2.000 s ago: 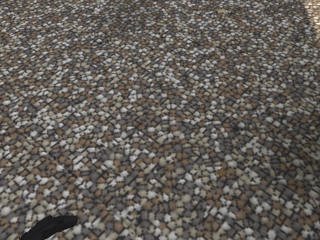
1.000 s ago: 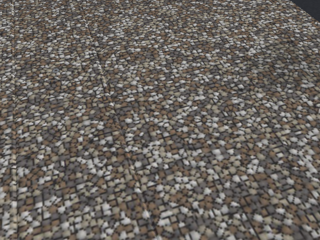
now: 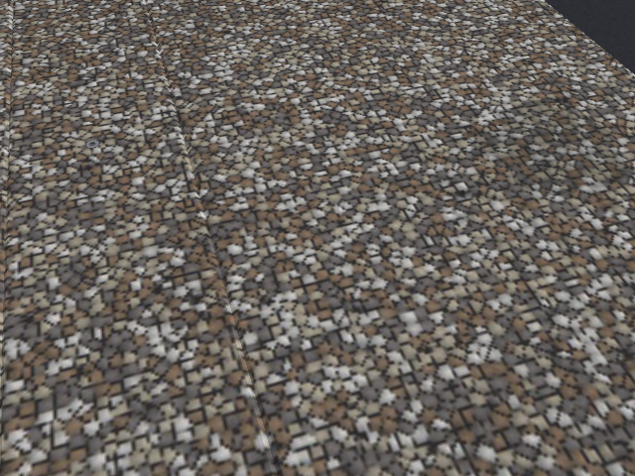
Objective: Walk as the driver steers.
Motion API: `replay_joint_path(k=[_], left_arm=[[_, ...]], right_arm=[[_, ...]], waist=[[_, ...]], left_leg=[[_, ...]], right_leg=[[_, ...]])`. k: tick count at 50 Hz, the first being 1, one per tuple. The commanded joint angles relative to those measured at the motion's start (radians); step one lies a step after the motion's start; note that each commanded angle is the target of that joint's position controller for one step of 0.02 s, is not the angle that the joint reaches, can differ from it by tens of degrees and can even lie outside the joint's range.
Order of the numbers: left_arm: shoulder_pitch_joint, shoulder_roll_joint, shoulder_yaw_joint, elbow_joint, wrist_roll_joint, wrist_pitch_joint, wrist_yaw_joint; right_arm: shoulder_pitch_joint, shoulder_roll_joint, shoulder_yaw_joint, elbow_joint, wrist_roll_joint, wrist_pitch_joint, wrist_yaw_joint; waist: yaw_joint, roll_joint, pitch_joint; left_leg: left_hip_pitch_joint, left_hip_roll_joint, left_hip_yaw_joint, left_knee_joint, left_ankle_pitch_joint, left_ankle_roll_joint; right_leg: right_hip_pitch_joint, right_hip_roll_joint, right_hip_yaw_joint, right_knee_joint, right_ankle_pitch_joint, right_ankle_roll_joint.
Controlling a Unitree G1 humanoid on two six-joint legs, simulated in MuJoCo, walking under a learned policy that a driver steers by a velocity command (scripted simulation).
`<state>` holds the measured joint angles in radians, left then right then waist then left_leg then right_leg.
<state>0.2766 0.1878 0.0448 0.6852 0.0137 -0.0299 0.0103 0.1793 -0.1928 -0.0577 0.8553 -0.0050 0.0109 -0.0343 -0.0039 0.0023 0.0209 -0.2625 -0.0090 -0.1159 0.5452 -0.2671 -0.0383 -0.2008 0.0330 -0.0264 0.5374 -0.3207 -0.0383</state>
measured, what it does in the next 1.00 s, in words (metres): walks ahead: left foot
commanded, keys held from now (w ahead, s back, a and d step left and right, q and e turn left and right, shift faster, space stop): no key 0.34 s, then w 0.40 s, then no key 0.26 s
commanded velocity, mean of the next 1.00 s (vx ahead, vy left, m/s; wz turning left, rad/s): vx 0.17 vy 0.00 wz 0.00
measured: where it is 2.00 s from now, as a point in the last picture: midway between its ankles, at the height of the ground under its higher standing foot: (293, 456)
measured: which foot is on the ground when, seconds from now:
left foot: down 0.00-0.38, up 0.40-0.68, down 0.70-1.00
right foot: down 0.00-0.70, up 0.72-1.00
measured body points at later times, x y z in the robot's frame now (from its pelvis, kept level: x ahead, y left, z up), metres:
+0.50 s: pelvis +0.02 +0.00 +0.01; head +0.02 +0.00 +0.46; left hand +0.06 +0.25 -0.13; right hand +0.07 -0.27 -0.13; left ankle +0.01 +0.13 -0.70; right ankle -0.02 -0.09 -0.73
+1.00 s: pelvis +0.17 +0.07 +0.01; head +0.20 +0.09 +0.46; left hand +0.33 +0.32 -0.11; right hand +0.16 -0.18 -0.13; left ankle +0.11 +0.16 -0.73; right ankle +0.30 -0.08 -0.69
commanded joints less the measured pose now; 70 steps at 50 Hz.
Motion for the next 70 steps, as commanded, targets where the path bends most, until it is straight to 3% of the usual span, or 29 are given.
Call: replay_joint_path(k=[1, 17, 19, 21, 22, 24, 27, 30, 32, 34, 35, 36, 37, 38, 39, 41, 43, 46, 51, 54, 56, 57, 58, 59, 60, 61, 63, 66, 70], left_arm=[[0.013, 0.091, 0.025, -0.056, 0.0, -0.013, 0.004], [0.052, 0.1, 0.024, 0.063, -0.006, -0.009, 0.011], [0.077, 0.114, 0.028, 0.091, -0.009, -0.003, 0.015], [0.108, 0.193, 0.05, 0.1, -0.025, 0.002, 0.026], [0.124, 0.217, 0.057, 0.105, -0.028, -0.004, 0.03], [0.142, 0.213, 0.056, 0.123, -0.019, -0.027, 0.032], [0.11, 0.2, 0.053, 0.125, -0.037, -0.037, 0.022], [0.117, 0.22, 0.059, 0.146, -0.043, -0.029, 0.013], [0.094, 0.231, 0.061, 0.154, -0.05, -0.024, 0.007], [0.078, 0.199, 0.046, 0.156, -0.041, -0.027, 0.003], [0.051, 0.144, 0.026, 0.144, -0.03, -0.033, -0.002], [0.045, 0.065, 0.003, 0.088, -0.018, -0.053, -0.003], [0.031, 0.13, 0.019, 0.08, -0.055, -0.067, 0.003], [0.017, 0.181, 0.028, 0.073, -0.075, -0.076, 0.002], [0.021, 0.194, 0.032, 0.088, -0.065, -0.077, 0.002], [0.034, 0.19, 0.041, 0.107, -0.031, -0.065, 0.005], [0.059, 0.155, 0.037, 0.122, -0.022, -0.046, -0.002], [-0.033, 0.108, 0.019, 0.094, -0.02, -0.028, 0.002], [-0.161, 0.111, 0.008, 0.074, -0.023, -0.016, -0.003], [-0.165, 0.139, 0.014, 0.08, -0.014, -0.022, -0.009], [-0.086, 0.185, 0.035, 0.115, -0.007, -0.026, -0.003], [-0.018, 0.244, 0.054, 0.132, -0.012, -0.023, 0.004], [0.064, 0.292, 0.07, 0.158, -0.025, -0.012, 0.005], [0.18, 0.265, 0.07, 0.188, -0.035, -0.006, -0.002], [0.141, 0.23, 0.052, 0.19, -0.028, -0.02, -0.005], [0.037, 0.215, 0.045, 0.164, -0.02, -0.033, -0.003], [-0.076, 0.181, 0.034, 0.148, -0.015, -0.052, -0.006], [-0.094, 0.197, 0.042, 0.155, -0.017, -0.054, -0.006], [-0.053, 0.246, 0.059, 0.178, -0.034, -0.054, 0.001]], right_arm=[[-0.011, -0.099, -0.021, -0.027, 0.001, -0.013, -0.006], [0.02, -0.112, -0.017, 0.135, 0.006, -0.009, -0.022], [0.038, -0.099, -0.014, 0.157, 0.01, -0.007, -0.024], [-0.026, -0.12, -0.019, 0.128, 0.021, -0.025, -0.02], [-0.084, -0.129, -0.018, 0.098, 0.024, -0.042, -0.013], [-0.11, -0.137, -0.026, 0.082, 0.038, -0.068, 0.004], [-0.093, -0.116, -0.023, 0.099, 0.04, -0.095, 0.029], [-0.088, -0.092, -0.012, 0.107, 0.033, -0.107, 0.047], [-0.024, -0.103, -0.014, 0.128, 0.035, -0.105, 0.049], [0.12, -0.153, -0.037, 0.174, 0.039, -0.099, 0.04], [0.238, -0.221, -0.059, 0.195, 0.041, -0.102, 0.03], [0.347, -0.352, -0.081, 0.198, 0.028, -0.104, 0.028], [0.317, -0.294, -0.06, 0.2, 0.01, -0.122, 0.041], [0.207, -0.238, -0.039, 0.166, 0.011, -0.132, 0.047], [0.123, -0.187, -0.022, 0.14, 0.01, -0.135, 0.051], [0.054, -0.149, -0.003, 0.12, 0.003, -0.126, 0.054], [0.087, -0.143, 0.004, 0.136, -0.006, -0.116, 0.046], [0.088, -0.164, 0.009, 0.142, -0.012, -0.105, 0.025], [0.131, -0.197, 0.008, 0.165, 0.001, -0.082, 0.015], [0.106, -0.19, 0.006, 0.17, 0.014, -0.067, 0.015], [0.124, -0.198, -0.001, 0.176, 0.019, -0.06, 0.016], [0.155, -0.179, 0.005, 0.171, -0.001, -0.065, 0.017], [0.241, -0.083, 0.032, 0.177, -0.004, -0.076, 0.023], [0.159, -0.119, 0.028, 0.157, 0.01, -0.081, 0.029], [0.087, -0.178, 0.008, 0.132, 0.04, -0.085, 0.039], [0.038, -0.186, 0.002, 0.112, 0.051, -0.086, 0.04], [0.031, -0.178, -0.01, 0.108, 0.028, -0.083, 0.031], [0.074, -0.126, -0.003, 0.131, 0.012, -0.078, 0.023], [-0.005, -0.125, 0.007, 0.107, 0.007, -0.081, 0.025]], waist=[[-0.001, -0.001, -0.023], [-0.003, -0.007, 0.002], [0.005, -0.039, -0.003], [0.039, -0.145, 0.069], [0.06, -0.167, 0.122], [0.059, -0.127, 0.155], [0.048, -0.067, 0.099], [0.038, -0.102, 0.053], [-0.008, -0.104, 0.043], [-0.082, -0.088, 0.002], [-0.14, 0.019, -0.04], [-0.138, 0.291, -0.113], [-0.127, 0.213, -0.098], [-0.081, 0.152, 0.011], [-0.047, 0.113, 0.046], [0.001, 0.086, 0.039], [0.017, 0.096, 0.0], [0.016, 0.069, -0.007], [-0.028, 0.088, -0.031], [-0.007, 0.079, -0.031], [0.032, 0.034, -0.081], [0.033, -0.032, -0.148], [0.024, -0.198, -0.248], [0.114, -0.248, -0.254], [0.098, -0.183, -0.165], [0.065, -0.145, -0.074], [0.003, -0.107, -0.014], [-0.024, -0.12, -0.038], [-0.003, -0.12, -0.036]], left_leg=[[0.053, 0.04, -0.036, -0.057, 0.183, 0.029], [0.061, 0.043, -0.022, -0.094, 0.185, 0.015], [0.035, 0.003, 0.032, -0.055, 0.015, 0.02], [-0.162, -0.027, 0.116, 0.108, -0.16, 0.034], [-0.246, 0.02, 0.102, 0.202, -0.168, 0.047], [-0.42, 0.089, 0.054, 0.357, -0.221, 0.071], [-0.385, 0.1, 0.091, 0.241, -0.14, 0.082], [-0.176, 0.048, 0.161, 0.087, -0.037, 0.056], [-0.002, 0.017, 0.195, -0.013, 0.082, 0.052], [0.22, -0.012, 0.194, -0.051, 0.067, 0.067], [0.36, 0.117, 0.012, -0.144, -0.035, 0.117], [0.506, 0.375, -0.454, -0.299, -0.234, 0.27], [0.451, 0.424, -0.658, -0.384, -0.44, 0.346], [0.372, 0.4, -0.543, -0.384, -0.373, 0.316], [0.304, 0.342, -0.393, -0.375, -0.191, 0.27], [0.201, 0.259, -0.165, -0.366, 0.242, 0.212], [0.166, 0.212, -0.027, -0.338, 0.605, 0.207], [0.131, 0.177, 0.08, -0.321, 0.791, 0.207], [0.17, 0.189, 0.09, -0.278, 0.77, 0.201], [0.213, 0.212, 0.056, -0.197, 0.734, 0.199], [0.194, 0.164, 0.055, -0.103, 0.603, 0.168], [0.094, 0.103, 0.093, 0.022, 0.409, 0.145], [-0.179, -0.01, 0.171, 0.239, 0.07, 0.094], [-0.345, -0.066, 0.153, 0.472, -0.373, 0.067], [-0.439, -0.008, 0.08, 0.617, -0.376, 0.086], [-0.462, 0.04, 0.078, 0.645, -0.282, 0.099], [-0.379, 0.099, 0.068, 0.554, -0.158, 0.1], [-0.242, 0.091, 0.116, 0.402, -0.053, 0.077], [-0.163, 0.073, 0.14, 0.173, 0.051, 0.053]], right_leg=[[-0.05, -0.087, 0.098, -0.132, 0.142, -0.019], [-0.018, -0.09, 0.106, -0.18, 0.175, -0.026], [-0.011, -0.095, 0.136, -0.236, -0.118, -0.044], [0.02, -0.238, 0.348, -0.36, -0.453, -0.143], [0.011, -0.333, 0.47, -0.424, -0.487, -0.199], [0.103, -0.397, 0.539, -0.452, -0.366, -0.245], [0.172, -0.313, 0.364, -0.43, -0.143, -0.187], [0.074, -0.245, 0.225, -0.396, -0.051, -0.169], [-0.037, -0.234, 0.191, -0.344, -0.069, -0.154], [-0.159, -0.196, 0.154, -0.21, -0.036, -0.114], [-0.261, -0.121, 0.061, 0.064, 0.011, -0.054], [-0.503, 0.0, -0.016, 0.442, -0.185, 0.013], [-0.602, -0.009, 0.118, 0.643, -0.244, -0.001], [-0.669, -0.066, 0.139, 0.696, -0.157, -0.025], [-0.634, -0.106, 0.124, 0.682, -0.058, -0.03], [-0.509, -0.149, 0.103, 0.587, 0.047, -0.01], [-0.422, -0.133, 0.057, 0.548, 0.095, 0.021], [-0.371, -0.119, 0.031, 0.34, 0.188, 0.052], [-0.258, -0.081, 0.018, 0.086, 0.292, 0.043], [-0.217, -0.07, 0.025, 0.01, 0.253, 0.001], [-0.035, -0.062, 0.019, -0.095, 0.399, -0.044], [0.145, -0.136, 0.095, -0.037, 0.53, -0.086], [0.412, -0.289, 0.324, -0.055, 0.375, -0.224], [0.443, -0.397, 0.593, -0.241, 0.036, -0.304], [0.349, -0.395, 0.629, -0.313, -0.264, -0.279], [0.218, -0.372, 0.571, -0.349, -0.328, -0.244], [0.023, -0.318, 0.441, -0.411, -0.23, -0.184], [-0.09, -0.243, 0.261, -0.442, -0.092, -0.163], [-0.124, -0.244, 0.199, -0.448, -0.065, -0.173]])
